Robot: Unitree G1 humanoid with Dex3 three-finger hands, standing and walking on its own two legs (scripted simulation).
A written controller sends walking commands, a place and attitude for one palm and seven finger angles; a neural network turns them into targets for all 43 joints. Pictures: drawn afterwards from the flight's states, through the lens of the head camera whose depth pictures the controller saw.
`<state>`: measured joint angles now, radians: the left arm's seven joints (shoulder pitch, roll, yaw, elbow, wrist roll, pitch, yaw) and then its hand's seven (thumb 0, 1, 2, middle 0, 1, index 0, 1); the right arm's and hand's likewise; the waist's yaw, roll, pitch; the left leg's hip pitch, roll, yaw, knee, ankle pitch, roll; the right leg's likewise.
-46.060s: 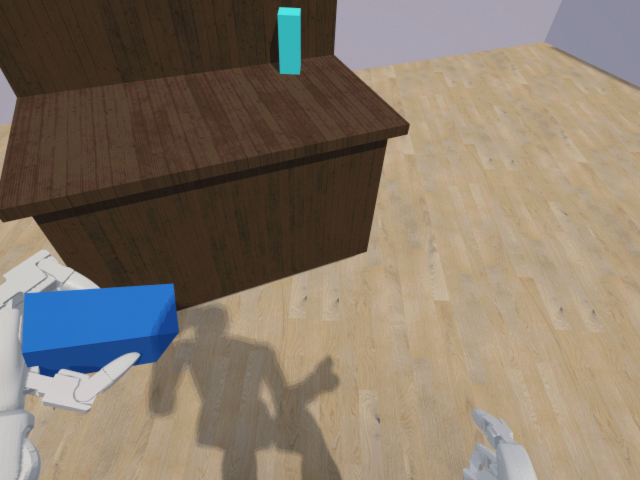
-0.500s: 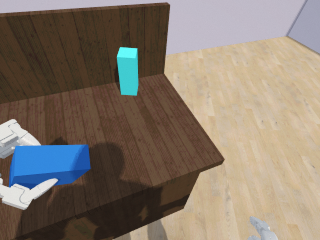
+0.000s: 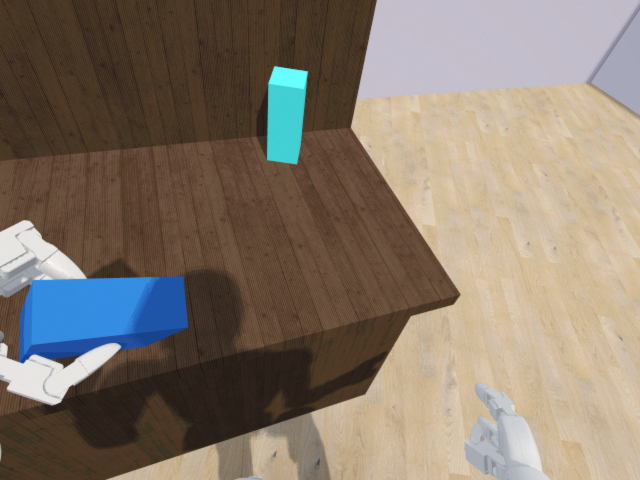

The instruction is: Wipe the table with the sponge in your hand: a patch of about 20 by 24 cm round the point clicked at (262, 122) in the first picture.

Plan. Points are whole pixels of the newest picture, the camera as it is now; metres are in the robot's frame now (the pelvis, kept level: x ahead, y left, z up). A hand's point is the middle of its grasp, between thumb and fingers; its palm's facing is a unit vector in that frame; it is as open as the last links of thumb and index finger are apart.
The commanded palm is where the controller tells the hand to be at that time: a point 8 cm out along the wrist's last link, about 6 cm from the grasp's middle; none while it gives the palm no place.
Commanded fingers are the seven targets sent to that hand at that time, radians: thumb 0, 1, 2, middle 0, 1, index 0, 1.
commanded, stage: step back with the hand held close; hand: left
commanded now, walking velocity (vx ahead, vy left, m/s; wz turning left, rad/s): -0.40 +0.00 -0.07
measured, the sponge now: (122, 318) +0.23 +0.22 +0.13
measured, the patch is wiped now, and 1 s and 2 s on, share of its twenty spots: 1.00 1.00 1.00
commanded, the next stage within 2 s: stop stepping back and stand still in 0.46 s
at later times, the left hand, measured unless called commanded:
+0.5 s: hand out of the picture +0.11 +0.25 +0.16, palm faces +0.31 -0.86 -0.40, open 9.2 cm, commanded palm +0.04 +0.28 +0.20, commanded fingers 0.00 0.10 1.30 -1.20 -1.60 -1.20 -1.60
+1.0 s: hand out of the picture -0.06 +0.22 +0.17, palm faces +0.33 -0.90 -0.28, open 9.2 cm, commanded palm -0.10 +0.26 +0.20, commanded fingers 0.00 0.10 1.30 -1.20 -1.60 -1.20 -1.60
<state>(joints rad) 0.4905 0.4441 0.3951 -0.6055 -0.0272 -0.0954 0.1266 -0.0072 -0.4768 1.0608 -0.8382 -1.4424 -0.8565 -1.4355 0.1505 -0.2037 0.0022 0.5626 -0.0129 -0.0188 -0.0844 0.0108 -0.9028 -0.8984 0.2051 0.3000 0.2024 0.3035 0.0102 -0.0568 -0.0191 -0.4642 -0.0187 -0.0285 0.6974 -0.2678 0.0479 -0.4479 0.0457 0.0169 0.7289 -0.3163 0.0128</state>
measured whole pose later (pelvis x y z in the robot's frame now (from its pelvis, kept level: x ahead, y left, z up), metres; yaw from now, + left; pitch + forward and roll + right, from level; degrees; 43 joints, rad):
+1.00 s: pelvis -0.27 -0.02 +0.01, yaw -2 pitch +1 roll -2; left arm 0.43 0.35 0.29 -0.42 -0.04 -0.09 0.08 -0.01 -0.48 1.07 -0.84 -1.45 -0.86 -1.44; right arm 0.28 -0.21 0.02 0.66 0.04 -0.02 -0.03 0.01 -0.90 -0.90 0.21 0.30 0.20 0.30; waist 0.01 -0.04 -0.16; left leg -0.58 0.01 -0.01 1.24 -0.33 0.02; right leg -0.26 0.03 -0.08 0.48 -0.23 -0.04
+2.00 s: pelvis -0.33 -0.04 +0.01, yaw +0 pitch +0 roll -1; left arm 0.54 0.38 0.30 -0.56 -0.05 -0.10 0.15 -0.01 -0.49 1.07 -0.84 -1.45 -0.86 -1.44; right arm 0.22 -0.23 -0.01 0.61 0.01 -0.08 -0.08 0.01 -0.90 -0.90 0.20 0.30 0.20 0.30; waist -0.01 -0.03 -0.02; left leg -0.30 0.03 -0.01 0.60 -0.31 0.01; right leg -0.30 0.01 -0.08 0.58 -0.28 -0.02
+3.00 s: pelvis -0.33 -0.01 +0.02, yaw -2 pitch +0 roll -1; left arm 0.47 0.35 0.29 -0.43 -0.05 -0.09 0.16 -0.01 -0.48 1.07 -0.84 -1.45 -0.86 -1.45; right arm 0.20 -0.20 0.03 0.61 0.00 -0.05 -0.08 0.01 -0.90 -0.90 0.20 0.30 0.20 0.30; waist 0.01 0.00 -0.05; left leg -0.21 0.00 0.03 0.45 -0.24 0.03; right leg -0.20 -0.02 -0.04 0.38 -0.18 0.02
